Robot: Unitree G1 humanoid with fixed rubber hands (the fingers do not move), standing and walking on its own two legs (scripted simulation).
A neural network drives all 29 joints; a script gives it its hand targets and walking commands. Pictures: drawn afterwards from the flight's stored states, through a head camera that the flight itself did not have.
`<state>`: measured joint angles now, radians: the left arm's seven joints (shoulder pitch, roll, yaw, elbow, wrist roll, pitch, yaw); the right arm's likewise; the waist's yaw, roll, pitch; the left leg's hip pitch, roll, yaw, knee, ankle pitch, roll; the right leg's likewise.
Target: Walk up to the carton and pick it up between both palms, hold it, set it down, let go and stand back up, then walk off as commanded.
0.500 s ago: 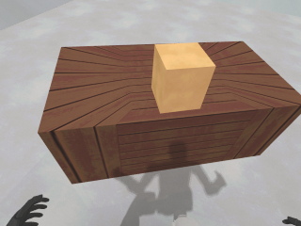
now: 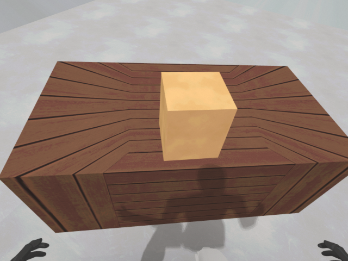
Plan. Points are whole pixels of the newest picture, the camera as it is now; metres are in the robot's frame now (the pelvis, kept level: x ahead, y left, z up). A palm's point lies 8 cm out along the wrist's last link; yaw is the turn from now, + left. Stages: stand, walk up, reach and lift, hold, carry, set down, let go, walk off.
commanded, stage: walk up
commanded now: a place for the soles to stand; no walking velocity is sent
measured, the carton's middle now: (191, 117) +0.62 -0.06 -0.06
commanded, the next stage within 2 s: none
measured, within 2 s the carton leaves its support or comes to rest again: neither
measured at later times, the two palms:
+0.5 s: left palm (91, 239) +0.20 +0.19 -0.05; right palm (343, 206) +0.28 -0.44 -0.04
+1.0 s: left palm (86, 234) +0.21 +0.20 -0.05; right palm out of the picture +0.25 -0.46 -0.06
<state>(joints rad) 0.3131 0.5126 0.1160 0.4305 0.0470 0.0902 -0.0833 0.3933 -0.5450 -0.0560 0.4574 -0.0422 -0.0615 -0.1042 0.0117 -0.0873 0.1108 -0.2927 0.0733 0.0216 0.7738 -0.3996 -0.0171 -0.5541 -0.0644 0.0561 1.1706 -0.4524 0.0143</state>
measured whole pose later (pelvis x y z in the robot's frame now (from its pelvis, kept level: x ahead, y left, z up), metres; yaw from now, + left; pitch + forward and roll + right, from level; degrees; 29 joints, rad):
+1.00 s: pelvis +0.12 -0.14 +0.03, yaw +9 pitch -4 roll -1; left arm 0.06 0.45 0.05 0.87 -0.01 0.04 -0.03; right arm 0.15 -0.46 -0.01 0.96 0.02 0.00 -0.03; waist 0.00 0.00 0.12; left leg -0.21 0.00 -0.10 0.51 -0.23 -0.03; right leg -0.13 -0.03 -0.21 0.48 -0.28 -0.04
